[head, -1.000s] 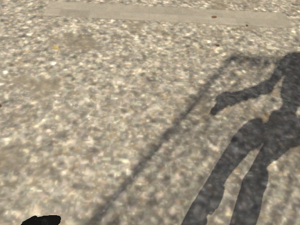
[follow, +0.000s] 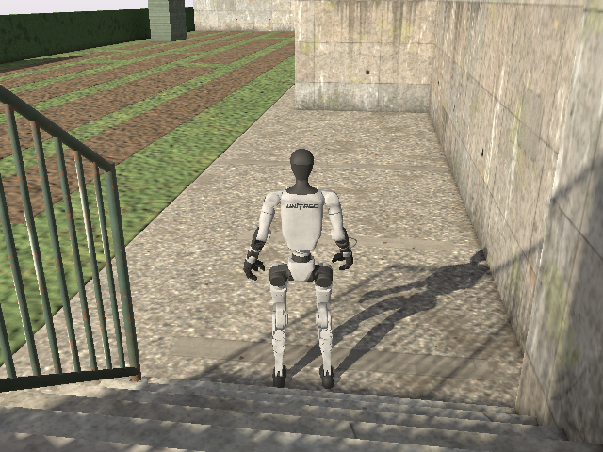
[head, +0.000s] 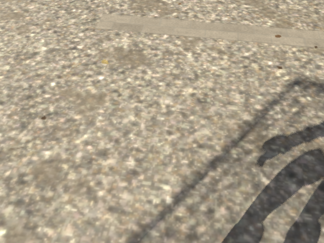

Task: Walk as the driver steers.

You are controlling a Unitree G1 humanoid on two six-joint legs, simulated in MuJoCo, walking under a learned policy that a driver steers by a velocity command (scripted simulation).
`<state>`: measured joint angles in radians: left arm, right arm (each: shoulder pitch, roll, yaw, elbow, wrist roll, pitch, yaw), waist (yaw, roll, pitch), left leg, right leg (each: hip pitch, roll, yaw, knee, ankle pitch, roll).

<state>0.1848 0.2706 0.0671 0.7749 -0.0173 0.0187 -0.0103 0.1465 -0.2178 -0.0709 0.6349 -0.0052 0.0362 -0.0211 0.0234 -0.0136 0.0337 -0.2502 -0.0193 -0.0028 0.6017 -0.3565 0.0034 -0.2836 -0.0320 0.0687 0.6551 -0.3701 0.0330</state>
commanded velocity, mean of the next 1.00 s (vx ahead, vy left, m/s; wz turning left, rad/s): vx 0.25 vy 0.00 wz -0.41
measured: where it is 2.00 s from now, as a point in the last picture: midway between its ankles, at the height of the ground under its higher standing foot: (244, 200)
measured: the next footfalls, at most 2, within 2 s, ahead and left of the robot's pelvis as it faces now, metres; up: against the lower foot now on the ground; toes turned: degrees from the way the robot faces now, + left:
left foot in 0.50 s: +0.08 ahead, +0.09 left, +0.00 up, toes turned -20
right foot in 0.92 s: +0.21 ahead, -0.28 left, +0.00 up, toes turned -27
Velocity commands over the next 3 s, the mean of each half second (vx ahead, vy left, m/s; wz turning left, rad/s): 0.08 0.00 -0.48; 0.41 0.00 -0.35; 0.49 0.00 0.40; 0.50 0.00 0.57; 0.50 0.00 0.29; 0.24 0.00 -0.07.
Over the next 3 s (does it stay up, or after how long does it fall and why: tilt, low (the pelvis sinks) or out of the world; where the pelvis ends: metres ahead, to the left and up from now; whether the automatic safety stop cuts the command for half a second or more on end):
stays up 1.11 -0.20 0.01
